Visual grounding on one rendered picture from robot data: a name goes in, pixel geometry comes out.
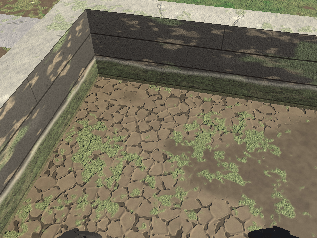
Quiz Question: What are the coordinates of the robot left hand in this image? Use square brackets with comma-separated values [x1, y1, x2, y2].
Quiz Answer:
[56, 228, 102, 238]

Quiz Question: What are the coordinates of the robot right hand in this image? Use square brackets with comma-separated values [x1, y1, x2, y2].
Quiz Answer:
[248, 225, 299, 238]

